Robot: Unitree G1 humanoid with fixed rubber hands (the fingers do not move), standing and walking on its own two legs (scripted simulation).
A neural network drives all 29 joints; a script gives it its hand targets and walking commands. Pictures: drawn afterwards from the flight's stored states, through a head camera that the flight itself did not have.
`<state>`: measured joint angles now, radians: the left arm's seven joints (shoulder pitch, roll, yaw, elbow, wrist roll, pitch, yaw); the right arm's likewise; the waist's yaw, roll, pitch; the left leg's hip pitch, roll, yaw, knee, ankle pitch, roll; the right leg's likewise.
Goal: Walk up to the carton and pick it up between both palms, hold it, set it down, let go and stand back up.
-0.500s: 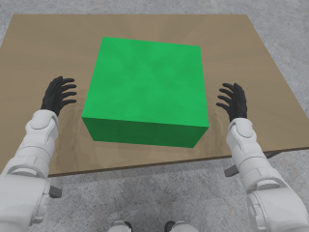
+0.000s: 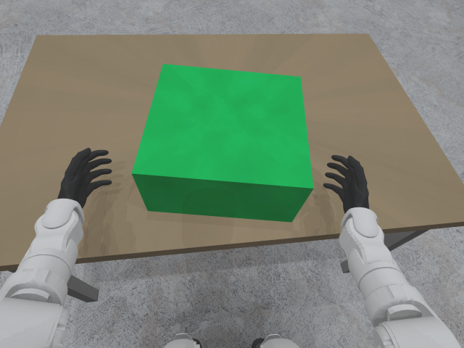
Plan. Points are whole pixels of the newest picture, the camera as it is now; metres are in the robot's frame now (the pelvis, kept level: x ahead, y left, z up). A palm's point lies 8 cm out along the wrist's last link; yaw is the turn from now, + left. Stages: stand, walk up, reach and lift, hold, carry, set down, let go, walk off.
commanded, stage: set down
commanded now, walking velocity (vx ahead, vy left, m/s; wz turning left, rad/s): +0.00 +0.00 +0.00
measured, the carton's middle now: (226, 141) +0.53 -0.02 -0.04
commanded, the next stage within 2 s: none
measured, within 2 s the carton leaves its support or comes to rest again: neither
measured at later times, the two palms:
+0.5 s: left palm (59, 233) +0.32 +0.27 +0.00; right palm (353, 236) +0.28 -0.22 +0.01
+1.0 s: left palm (51, 261) +0.27 +0.27 +0.00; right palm (361, 259) +0.25 -0.22 +0.01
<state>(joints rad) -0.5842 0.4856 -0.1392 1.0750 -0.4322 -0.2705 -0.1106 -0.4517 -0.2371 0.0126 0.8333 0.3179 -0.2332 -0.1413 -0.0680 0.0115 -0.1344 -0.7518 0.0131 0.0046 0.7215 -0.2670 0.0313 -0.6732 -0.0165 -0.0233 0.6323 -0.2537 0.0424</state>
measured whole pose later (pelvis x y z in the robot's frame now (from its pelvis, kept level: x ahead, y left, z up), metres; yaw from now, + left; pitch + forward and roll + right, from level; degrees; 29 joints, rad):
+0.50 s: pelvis +0.01 +0.00 +0.01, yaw +0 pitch +7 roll -3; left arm -0.25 0.46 -0.05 0.83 -0.36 -0.27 -0.13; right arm -0.15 -0.18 0.04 0.68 0.29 -0.32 -0.15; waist -0.04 0.00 -0.02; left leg -0.49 0.02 0.01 0.65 -0.28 0.03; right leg -0.40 -0.01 -0.01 0.53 -0.25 0.04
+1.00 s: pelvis +0.01 +0.01 +0.02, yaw -1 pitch -1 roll -3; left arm -0.11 0.44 -0.04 0.71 -0.32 -0.27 -0.13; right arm -0.04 -0.16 0.01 0.64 0.28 -0.30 -0.14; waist -0.01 -0.02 0.07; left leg -0.32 0.02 0.03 0.63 -0.29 0.03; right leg -0.24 -0.01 0.01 0.51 -0.25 0.04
